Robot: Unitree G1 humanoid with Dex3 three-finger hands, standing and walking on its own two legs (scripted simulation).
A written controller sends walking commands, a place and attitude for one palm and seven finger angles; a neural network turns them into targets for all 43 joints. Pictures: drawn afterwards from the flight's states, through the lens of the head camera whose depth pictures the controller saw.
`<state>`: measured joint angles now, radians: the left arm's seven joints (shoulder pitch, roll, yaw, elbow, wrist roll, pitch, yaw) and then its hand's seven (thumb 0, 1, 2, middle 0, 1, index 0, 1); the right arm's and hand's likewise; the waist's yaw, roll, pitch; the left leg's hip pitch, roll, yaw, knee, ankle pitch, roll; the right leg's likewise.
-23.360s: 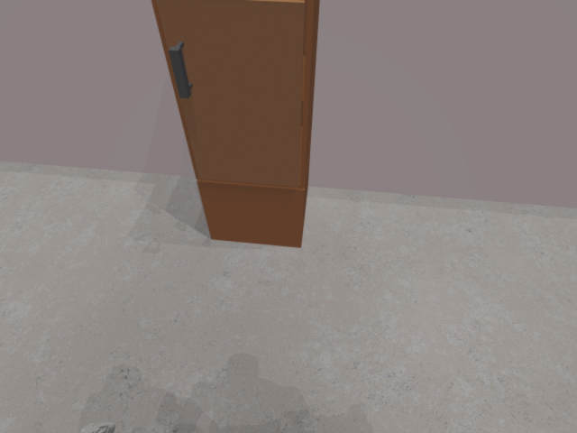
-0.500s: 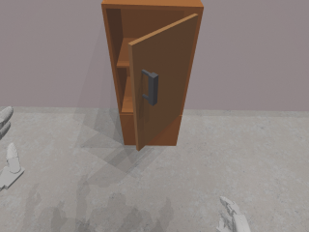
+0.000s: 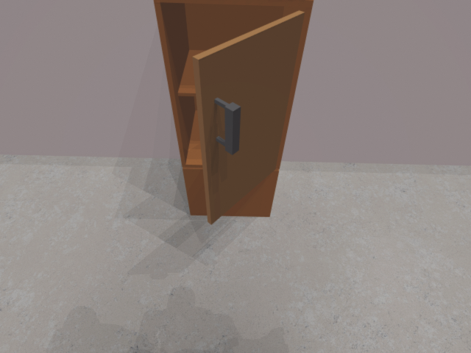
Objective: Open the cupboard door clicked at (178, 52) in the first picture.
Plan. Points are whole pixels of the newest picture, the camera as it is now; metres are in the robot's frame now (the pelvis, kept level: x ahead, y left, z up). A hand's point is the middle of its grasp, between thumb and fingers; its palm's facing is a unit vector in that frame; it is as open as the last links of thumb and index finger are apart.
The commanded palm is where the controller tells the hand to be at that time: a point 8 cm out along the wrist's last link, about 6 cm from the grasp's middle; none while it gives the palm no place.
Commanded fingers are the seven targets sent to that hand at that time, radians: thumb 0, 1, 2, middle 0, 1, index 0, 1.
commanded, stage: let the arm hang, fingers relaxed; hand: left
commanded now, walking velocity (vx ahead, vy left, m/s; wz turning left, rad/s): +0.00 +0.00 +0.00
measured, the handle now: (225, 126) +0.60 +0.04 +0.05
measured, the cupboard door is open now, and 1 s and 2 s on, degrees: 48 48 48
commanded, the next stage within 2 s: look to check the result in 0.82 s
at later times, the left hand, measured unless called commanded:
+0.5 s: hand out of the picture -0.01 +0.19 -0.16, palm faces +0.03 -0.96 -0.27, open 7.3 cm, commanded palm none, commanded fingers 0.00 0.90 0.90 -0.20 -0.30 -0.20 -0.30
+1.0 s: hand out of the picture +0.03 +0.16 -0.16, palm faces +0.03 -0.97 -0.23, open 7.3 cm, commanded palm none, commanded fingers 0.00 0.90 0.90 -0.20 -0.30 -0.20 -0.30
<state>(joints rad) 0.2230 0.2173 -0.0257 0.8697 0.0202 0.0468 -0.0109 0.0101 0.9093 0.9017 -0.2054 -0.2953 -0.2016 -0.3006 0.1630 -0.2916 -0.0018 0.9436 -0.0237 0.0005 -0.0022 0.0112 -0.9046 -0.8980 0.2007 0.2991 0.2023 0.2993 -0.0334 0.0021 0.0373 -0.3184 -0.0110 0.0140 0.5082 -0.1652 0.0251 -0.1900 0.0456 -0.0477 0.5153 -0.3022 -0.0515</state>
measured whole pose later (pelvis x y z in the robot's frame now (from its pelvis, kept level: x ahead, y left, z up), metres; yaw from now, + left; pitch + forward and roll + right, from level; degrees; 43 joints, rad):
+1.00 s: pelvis +0.03 -0.02 +0.01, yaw +0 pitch -2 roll +0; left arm 0.26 0.16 0.00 1.14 0.00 -0.01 0.03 0.00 0.91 0.90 -0.21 -0.30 -0.20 -0.30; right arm 0.24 -0.17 0.00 1.15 -0.01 0.01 -0.04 0.01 -0.91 -0.90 0.20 0.30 0.20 0.30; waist -0.01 0.02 0.05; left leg -0.20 0.00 0.01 0.38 -0.15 0.00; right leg -0.06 0.06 -0.04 0.36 -0.27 -0.07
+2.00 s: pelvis +0.02 -0.03 +0.00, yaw -14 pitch +0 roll +0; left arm 0.18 0.22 0.09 0.97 0.02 0.06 -0.02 0.00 0.91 0.90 -0.20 -0.30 -0.20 -0.30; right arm 0.21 -0.22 -0.06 1.00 -0.03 0.02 -0.04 0.01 -0.90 -0.90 0.20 0.30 0.20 0.30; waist 0.02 0.05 0.10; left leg -0.29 0.13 0.21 0.58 -0.27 -0.03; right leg -0.31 0.00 -0.03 0.71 -0.41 -0.02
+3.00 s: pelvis +0.02 -0.07 +0.00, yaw -49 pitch +2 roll -2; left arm 0.14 0.26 0.08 0.89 0.01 0.06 -0.05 0.01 0.91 0.90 -0.20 -0.30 -0.20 -0.30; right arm 0.24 -0.21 -0.03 0.89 -0.03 0.01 -0.03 0.01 -0.90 -0.90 0.20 0.30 0.20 0.30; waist 0.01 0.02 0.11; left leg -0.26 0.16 0.12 0.55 -0.30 -0.06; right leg -0.39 0.00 -0.06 0.78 -0.43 0.03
